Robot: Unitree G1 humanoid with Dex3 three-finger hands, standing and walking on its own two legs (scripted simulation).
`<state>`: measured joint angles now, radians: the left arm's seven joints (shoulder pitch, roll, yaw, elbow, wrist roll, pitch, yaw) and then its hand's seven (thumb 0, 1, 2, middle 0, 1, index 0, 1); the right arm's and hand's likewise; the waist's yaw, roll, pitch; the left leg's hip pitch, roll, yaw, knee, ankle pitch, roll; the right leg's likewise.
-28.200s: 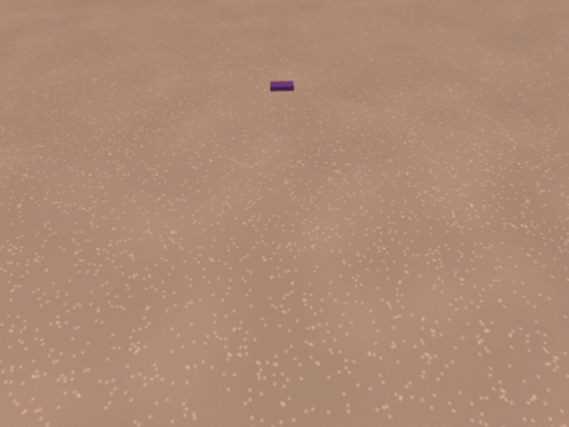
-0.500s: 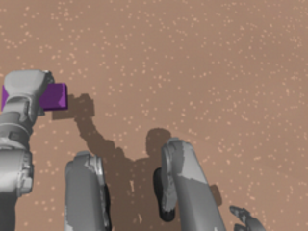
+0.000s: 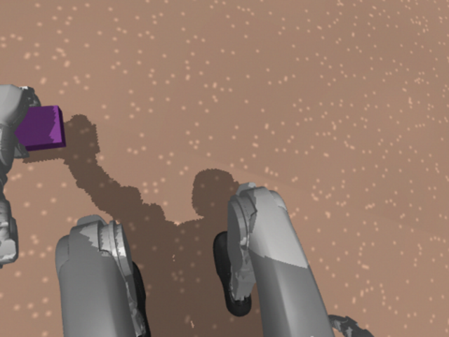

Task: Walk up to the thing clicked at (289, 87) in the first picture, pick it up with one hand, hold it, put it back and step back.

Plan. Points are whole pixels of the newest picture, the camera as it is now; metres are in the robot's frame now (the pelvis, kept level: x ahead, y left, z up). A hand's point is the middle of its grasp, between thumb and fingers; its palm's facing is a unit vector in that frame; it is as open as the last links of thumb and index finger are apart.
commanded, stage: crouch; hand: left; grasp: from above
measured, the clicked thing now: (13, 130) +0.49 +0.29 -0.21
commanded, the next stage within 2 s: lower in 0.22 s
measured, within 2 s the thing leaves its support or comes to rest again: rests again in 1.64 s
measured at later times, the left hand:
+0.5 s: hand (18, 129) +0.50 +0.29 -0.22, palm faces -0.47 -0.06 -0.88, open 9.8 cm
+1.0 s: hand (33, 133) +0.50 +0.28 -0.27, palm faces -0.45 -0.06 -0.89, open 9.8 cm
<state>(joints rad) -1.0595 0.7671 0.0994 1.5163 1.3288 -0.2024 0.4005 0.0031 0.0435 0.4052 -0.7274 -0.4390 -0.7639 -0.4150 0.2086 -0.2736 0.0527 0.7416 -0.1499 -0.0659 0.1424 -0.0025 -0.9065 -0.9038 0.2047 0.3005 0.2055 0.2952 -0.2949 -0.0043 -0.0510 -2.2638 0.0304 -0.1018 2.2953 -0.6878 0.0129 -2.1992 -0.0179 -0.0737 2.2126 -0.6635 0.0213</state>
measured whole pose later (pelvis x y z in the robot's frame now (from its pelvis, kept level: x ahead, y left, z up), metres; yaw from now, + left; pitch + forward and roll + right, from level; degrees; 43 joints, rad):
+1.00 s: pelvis +0.00 +0.00 -0.06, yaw -5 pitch +32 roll -12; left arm -1.11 0.96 0.15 1.62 1.35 -0.21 0.48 0.01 0.06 0.36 -0.74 -0.41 -0.78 -0.39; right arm 0.15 -0.32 0.19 0.67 -0.20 -0.13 0.18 0.00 -0.90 -0.90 0.21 0.30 0.21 0.30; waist -0.37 -0.08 0.11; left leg -2.38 0.03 -0.19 2.51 -0.71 0.01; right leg -2.29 0.01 -0.14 2.36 -0.66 0.04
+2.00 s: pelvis +0.00 +0.01 -0.06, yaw -8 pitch +29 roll -15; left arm -1.12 1.10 0.15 1.71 1.33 -0.22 0.56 0.00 0.05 0.41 -0.71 -0.46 -0.74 -0.44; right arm 0.12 -0.35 0.31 0.63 -0.25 -0.21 0.22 0.00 -0.90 -0.90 0.20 0.30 0.21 0.30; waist -0.42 -0.15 0.19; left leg -2.37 0.04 -0.25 2.56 -0.73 0.02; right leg -2.26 0.03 -0.18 2.36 -0.64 0.05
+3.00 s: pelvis +0.00 +0.01 -0.06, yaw -9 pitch +28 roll -15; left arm -1.11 1.13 0.13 1.69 1.30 -0.23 0.54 0.00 -0.47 0.97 -0.10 -0.98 -0.09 -0.98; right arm 0.12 -0.34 0.36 0.62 -0.25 -0.20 0.21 0.00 -0.89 -0.90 0.20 0.30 0.21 0.30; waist -0.43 -0.15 0.20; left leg -2.38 0.04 -0.26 2.55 -0.71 0.02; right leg -2.26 0.04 -0.19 2.35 -0.62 0.06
